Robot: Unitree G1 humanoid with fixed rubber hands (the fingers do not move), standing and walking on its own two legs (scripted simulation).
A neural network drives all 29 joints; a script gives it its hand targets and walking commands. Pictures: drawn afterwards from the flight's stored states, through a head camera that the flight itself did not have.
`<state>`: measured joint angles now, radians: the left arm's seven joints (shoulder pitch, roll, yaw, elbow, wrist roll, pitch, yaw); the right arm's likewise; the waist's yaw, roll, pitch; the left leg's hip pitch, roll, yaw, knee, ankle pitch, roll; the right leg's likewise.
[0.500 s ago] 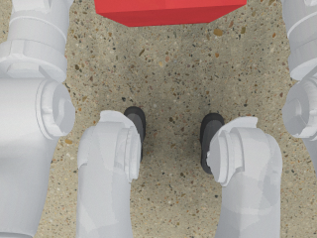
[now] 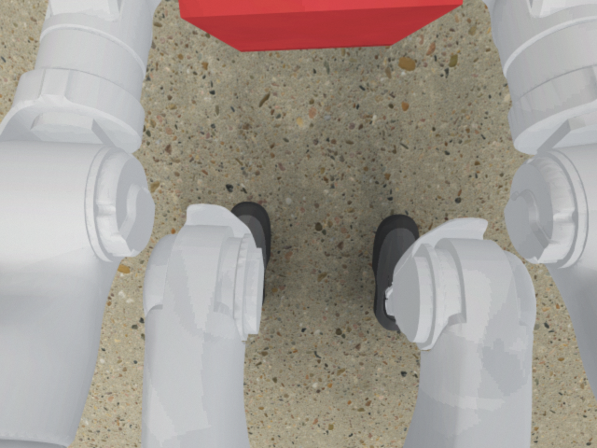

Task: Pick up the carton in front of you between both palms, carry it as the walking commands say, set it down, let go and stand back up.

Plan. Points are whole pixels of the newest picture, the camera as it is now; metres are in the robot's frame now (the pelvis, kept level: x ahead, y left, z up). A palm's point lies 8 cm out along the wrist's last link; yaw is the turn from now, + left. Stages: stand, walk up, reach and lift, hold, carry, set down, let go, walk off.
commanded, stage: reach and lift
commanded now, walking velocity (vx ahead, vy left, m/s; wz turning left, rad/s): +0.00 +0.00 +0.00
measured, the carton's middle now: out of the picture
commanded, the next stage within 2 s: none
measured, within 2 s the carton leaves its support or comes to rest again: leaves its support in 0.38 s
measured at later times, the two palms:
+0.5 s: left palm out of the picture +0.55 +0.20 -0.11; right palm out of the picture +0.57 -0.10 -0.12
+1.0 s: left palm out of the picture +0.50 +0.19 +0.07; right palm out of the picture +0.52 -0.11 +0.07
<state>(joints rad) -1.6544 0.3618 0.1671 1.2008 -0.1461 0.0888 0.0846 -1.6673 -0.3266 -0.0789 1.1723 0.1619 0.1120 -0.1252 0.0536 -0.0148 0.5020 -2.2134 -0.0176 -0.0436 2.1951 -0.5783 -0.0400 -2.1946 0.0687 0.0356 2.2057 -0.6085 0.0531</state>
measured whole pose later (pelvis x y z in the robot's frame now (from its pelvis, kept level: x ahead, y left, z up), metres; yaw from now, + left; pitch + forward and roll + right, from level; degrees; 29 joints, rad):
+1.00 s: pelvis -0.01 +0.00 +0.13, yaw +1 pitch +43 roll -1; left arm -1.15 0.04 0.50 0.69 0.25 0.42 0.03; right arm -1.15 0.00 -0.51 0.70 -0.25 0.40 -0.04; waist 0.03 -0.02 -0.11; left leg -2.02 -0.10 -0.11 1.71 -0.44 -0.07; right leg -1.99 0.13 0.09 1.72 -0.48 0.08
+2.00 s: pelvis +0.10 +0.00 +0.38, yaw +2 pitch +10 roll +0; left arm -0.33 -0.14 0.31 0.48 0.23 0.44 0.03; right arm -0.32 0.16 -0.31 0.47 -0.23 0.43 -0.03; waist 0.00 -0.01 -0.14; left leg -0.54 -0.06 -0.14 0.65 -0.28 -0.02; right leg -0.52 0.06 0.15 0.65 -0.31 0.02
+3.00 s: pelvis +0.10 +0.00 +0.41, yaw +2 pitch -4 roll +0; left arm -0.26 -0.15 0.24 0.30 0.28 0.68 0.01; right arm -0.26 0.15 -0.23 0.30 -0.28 0.67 0.01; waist 0.00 -0.01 -0.02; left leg -0.12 -0.04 -0.14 0.38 -0.19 -0.01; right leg -0.10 0.03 0.14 0.39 -0.22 0.01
